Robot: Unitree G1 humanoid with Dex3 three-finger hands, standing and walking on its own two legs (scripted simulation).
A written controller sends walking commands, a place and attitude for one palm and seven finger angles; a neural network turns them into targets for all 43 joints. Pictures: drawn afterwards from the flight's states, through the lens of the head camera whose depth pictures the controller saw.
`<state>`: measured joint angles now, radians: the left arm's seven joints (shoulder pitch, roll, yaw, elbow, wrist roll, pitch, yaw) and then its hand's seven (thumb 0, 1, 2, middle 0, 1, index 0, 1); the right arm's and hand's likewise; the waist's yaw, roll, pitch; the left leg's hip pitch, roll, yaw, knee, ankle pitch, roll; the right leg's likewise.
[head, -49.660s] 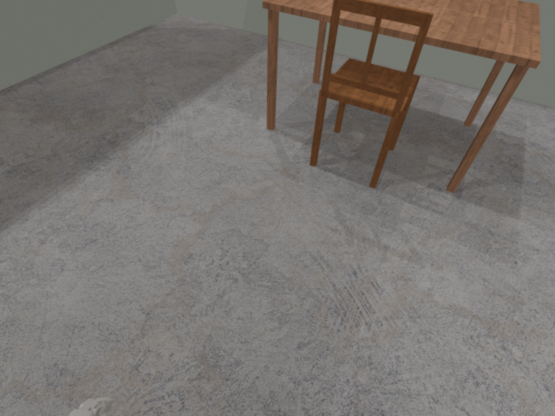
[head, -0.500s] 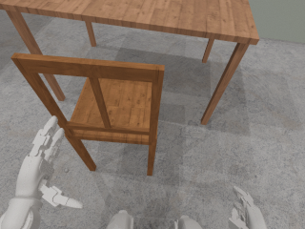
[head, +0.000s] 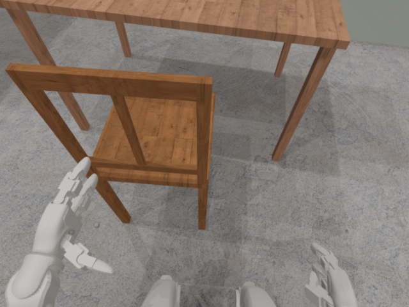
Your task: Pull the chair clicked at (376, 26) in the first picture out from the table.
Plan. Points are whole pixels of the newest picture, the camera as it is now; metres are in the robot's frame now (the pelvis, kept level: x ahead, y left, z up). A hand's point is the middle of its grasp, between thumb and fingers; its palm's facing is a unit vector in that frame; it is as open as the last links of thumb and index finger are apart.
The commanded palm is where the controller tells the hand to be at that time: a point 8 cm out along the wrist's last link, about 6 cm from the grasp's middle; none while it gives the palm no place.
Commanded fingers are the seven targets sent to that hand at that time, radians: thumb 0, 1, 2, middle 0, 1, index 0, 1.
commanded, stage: aim the fingers beside a spindle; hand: left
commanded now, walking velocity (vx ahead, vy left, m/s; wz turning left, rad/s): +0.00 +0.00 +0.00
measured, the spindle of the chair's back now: (131, 134) +0.49 +0.20 +0.00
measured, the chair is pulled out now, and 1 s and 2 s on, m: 0.28 0.28 0.28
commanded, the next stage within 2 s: none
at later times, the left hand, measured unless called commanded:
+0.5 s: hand (104, 203) +0.30 +0.20 +0.03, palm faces -0.05 -1.00 -0.06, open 16.9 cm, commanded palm +0.28 +0.25 +0.03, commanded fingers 0.00 -0.50 0.30 -0.06 -0.08 -0.06 -0.08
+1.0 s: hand (122, 197) +0.32 +0.18 +0.00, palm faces -0.09 -1.00 -0.03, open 16.9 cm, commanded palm +0.31 +0.24 +0.01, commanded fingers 0.00 -0.50 0.30 -0.06 -0.08 -0.06 -0.08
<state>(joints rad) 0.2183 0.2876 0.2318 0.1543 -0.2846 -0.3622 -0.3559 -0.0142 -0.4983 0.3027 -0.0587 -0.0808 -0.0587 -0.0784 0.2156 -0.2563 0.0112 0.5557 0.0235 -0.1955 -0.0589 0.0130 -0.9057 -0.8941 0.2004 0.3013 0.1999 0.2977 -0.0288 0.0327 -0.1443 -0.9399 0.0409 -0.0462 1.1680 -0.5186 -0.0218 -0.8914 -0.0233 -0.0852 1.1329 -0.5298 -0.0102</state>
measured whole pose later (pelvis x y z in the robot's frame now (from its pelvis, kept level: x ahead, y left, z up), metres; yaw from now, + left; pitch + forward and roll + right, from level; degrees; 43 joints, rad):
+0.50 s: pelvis +0.00 +0.01 -0.01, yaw -1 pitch +19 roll -2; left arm 0.08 0.28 0.24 0.21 -0.26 -0.43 -0.29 -0.01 -0.50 0.30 -0.06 -0.08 -0.06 -0.08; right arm 0.23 -0.25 0.00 0.58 0.01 -0.18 -0.04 0.01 -0.91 -0.89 0.20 0.30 0.20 0.30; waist -0.05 0.02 -0.15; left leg -1.01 0.04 -0.03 1.21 -0.53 -0.01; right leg -0.97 -0.03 -0.06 1.18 -0.54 0.00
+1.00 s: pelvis +0.00 +0.01 -0.02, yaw -1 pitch +22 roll -2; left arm -0.04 0.25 0.19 0.33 -0.22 -0.39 -0.25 -0.01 -0.50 0.30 -0.06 -0.08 -0.06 -0.08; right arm 0.22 -0.25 0.01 0.56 0.01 -0.12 -0.03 0.01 -0.91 -0.89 0.20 0.30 0.20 0.30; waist -0.05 0.02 -0.16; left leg -1.09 0.03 -0.01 1.26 -0.55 0.00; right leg -1.05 -0.03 -0.05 1.23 -0.55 0.01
